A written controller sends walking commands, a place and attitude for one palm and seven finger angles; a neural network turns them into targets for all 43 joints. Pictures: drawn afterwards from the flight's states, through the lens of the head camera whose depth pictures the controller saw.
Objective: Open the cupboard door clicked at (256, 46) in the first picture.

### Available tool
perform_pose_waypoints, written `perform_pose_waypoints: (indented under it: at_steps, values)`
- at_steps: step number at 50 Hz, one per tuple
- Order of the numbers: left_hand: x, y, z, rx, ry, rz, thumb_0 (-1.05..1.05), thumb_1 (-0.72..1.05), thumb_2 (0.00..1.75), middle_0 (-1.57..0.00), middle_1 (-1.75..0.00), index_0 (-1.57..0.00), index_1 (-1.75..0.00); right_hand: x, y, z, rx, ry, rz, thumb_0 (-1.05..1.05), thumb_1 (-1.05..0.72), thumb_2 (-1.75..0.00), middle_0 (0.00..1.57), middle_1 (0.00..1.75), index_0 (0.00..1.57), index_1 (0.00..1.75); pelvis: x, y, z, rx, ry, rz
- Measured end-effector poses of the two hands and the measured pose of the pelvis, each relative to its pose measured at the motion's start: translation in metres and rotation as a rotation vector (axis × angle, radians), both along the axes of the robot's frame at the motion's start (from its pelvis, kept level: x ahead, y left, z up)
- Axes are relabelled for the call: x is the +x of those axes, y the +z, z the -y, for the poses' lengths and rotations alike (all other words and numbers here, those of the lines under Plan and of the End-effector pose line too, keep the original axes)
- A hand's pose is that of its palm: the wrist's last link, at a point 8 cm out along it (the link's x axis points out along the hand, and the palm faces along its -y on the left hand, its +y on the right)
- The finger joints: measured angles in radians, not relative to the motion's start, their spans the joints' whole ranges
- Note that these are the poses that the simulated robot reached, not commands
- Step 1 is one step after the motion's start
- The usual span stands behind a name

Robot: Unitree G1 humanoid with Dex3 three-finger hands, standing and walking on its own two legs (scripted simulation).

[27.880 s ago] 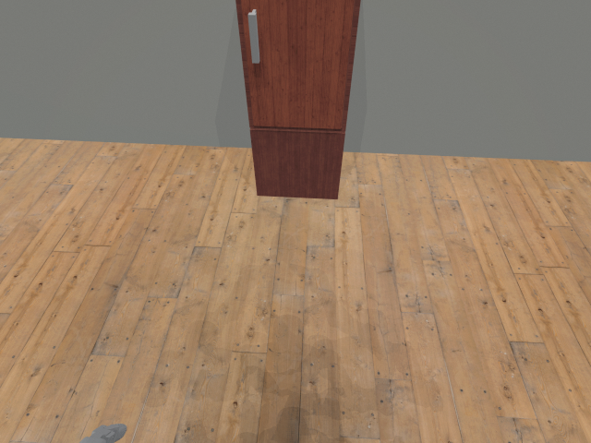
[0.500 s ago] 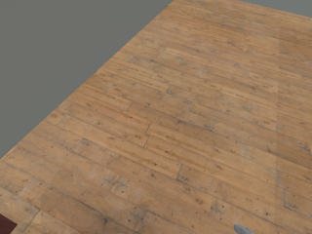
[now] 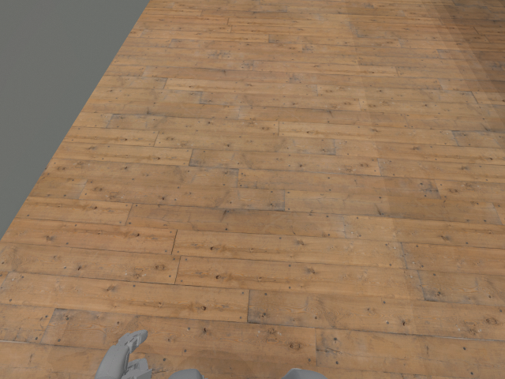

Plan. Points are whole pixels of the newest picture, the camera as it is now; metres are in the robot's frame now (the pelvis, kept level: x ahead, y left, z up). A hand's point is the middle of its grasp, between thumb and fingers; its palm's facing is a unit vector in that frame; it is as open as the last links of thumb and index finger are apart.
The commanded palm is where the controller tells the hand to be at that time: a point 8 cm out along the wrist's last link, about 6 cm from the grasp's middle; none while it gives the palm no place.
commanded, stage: walk to a spot facing it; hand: left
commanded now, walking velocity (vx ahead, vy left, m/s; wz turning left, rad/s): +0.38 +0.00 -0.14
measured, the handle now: out of the picture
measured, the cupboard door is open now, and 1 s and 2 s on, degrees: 46 46 46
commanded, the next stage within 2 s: turn to face it in 0.54 s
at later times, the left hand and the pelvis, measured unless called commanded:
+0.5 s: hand (137, 342) +0.21 +0.22 -0.18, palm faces -0.01 -0.99 -0.13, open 7.4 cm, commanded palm none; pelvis +0.23 +0.05 +0.01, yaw -6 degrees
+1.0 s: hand (192, 200) +0.52 +0.15 -0.16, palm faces -0.08 -0.99 -0.14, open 7.4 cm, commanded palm none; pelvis +0.38 +0.00 +0.01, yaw -2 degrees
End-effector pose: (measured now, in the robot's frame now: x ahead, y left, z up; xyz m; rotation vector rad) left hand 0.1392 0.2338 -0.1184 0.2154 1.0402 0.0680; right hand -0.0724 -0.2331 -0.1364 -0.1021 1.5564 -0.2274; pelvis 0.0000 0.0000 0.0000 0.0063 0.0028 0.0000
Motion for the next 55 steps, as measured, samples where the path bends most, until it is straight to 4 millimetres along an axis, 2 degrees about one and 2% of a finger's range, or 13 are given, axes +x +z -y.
perform_pose_waypoints:
  at_steps: [3,9,16,19,23,26,32,36,42,44,47,51,55]
  values:
    - [-0.009,-0.002,0.010,-0.013,0.004,-0.099,0.00,0.91,0.90,-0.20,-0.30,-0.19,-0.30,0.074,0.008,0.006,-0.015,0.016,0.144,0.01,-0.91,-0.90,0.19,0.30,0.20,0.30,0.024,0.011,0.003,0.002,-0.022,-0.010]
    - [-0.015,-0.001,-0.008,0.005,0.088,-0.203,-0.02,0.95,0.90,-0.21,-0.30,-0.20,-0.30,0.207,0.023,0.004,-0.017,0.082,0.353,0.01,-0.91,-0.90,0.19,0.30,0.20,0.30,0.078,0.018,0.001,-0.011,-0.046,-0.015]
    - [-0.022,-0.019,-0.021,-0.033,0.161,-0.371,0.00,0.93,0.90,-0.20,-0.30,-0.20,-0.30,0.342,0.031,-0.019,-0.024,0.171,0.484,0.01,-0.91,-0.90,0.19,0.30,0.20,0.30,0.153,0.009,-0.019,-0.032,-0.053,0.006]
    - [-0.014,-0.034,-0.028,-0.055,0.166,-0.450,0.00,0.92,0.90,-0.20,-0.30,-0.20,-0.30,0.385,0.028,-0.030,-0.055,0.192,0.544,0.01,-0.91,-0.90,0.19,0.30,0.20,0.30,0.186,-0.004,-0.034,-0.039,-0.071,0.015]
    - [0.030,-0.035,-0.038,-0.060,0.127,-0.459,0.00,0.91,0.90,-0.20,-0.30,-0.19,-0.30,0.392,0.028,-0.039,-0.073,0.152,0.513,0.01,-0.91,-0.90,0.20,0.30,0.20,0.30,0.216,-0.001,-0.044,-0.024,-0.099,0.032]
    - [0.083,-0.027,-0.041,-0.064,0.102,-0.392,0.01,0.91,0.90,-0.20,-0.30,-0.19,-0.30,0.374,0.028,-0.045,-0.066,0.109,0.412,0.00,-0.91,-0.90,0.20,0.30,0.20,0.30,0.237,0.010,-0.047,-0.024,-0.108,0.025]
    - [0.192,-0.009,-0.038,-0.063,0.025,-0.268,0.00,0.91,0.90,-0.20,-0.30,-0.19,-0.30,0.332,0.030,-0.038,-0.083,-0.021,0.223,0.00,-0.94,-0.90,0.20,0.30,0.20,0.30,0.280,0.022,-0.047,-0.028,-0.158,0.004]
    - [0.262,-0.004,-0.025,-0.036,-0.058,-0.220,0.00,0.91,0.90,-0.20,-0.30,-0.19,-0.30,0.314,0.029,-0.039,-0.069,-0.102,0.132,0.01,-0.93,-0.90,0.20,0.30,0.20,0.30,0.309,0.022,-0.037,-0.027,-0.185,-0.007]
    - [0.352,-0.011,0.014,-0.010,-0.125,-0.100,0.00,0.91,0.90,-0.20,-0.30,-0.19,-0.30,0.301,0.012,-0.043,0.009,-0.173,-0.015,0.01,-0.91,-0.90,0.19,0.30,0.20,0.30,0.353,0.007,-0.005,0.005,-0.150,-0.017]
    - [0.368,-0.012,0.026,-0.018,-0.122,-0.073,0.00,0.91,0.90,-0.20,-0.30,-0.19,-0.30,0.307,0.007,-0.042,0.033,-0.173,-0.055,0.01,-0.91,-0.90,0.19,0.30,0.20,0.30,0.362,0.003,-0.001,-0.011,-0.124,-0.024]
    - [0.379,-0.012,0.034,-0.040,-0.086,-0.049,0.00,0.91,0.90,-0.20,-0.30,-0.19,-0.30,0.334,0.005,-0.038,0.043,-0.135,-0.062,0.01,-0.91,-0.90,0.20,0.30,0.20,0.30,0.370,0.004,0.000,-0.018,-0.074,-0.019]
    - [0.372,-0.020,0.029,-0.078,-0.006,-0.062,0.00,0.91,0.90,-0.20,-0.30,-0.20,-0.30,0.395,0.008,-0.027,0.013,-0.052,0.029,0.01,-0.91,-0.90,0.20,0.30,0.20,0.30,0.382,0.005,-0.004,-0.017,-0.020,-0.012]
    - [0.359,-0.041,0.008,-0.102,0.087,-0.105,-0.01,0.91,0.90,-0.21,-0.30,-0.20,-0.30,0.458,0.003,-0.015,-0.052,0.046,0.163,0.01,-0.91,-0.90,0.20,0.30,0.20,0.30,0.394,-0.010,-0.015,-0.031,0.025,-0.015]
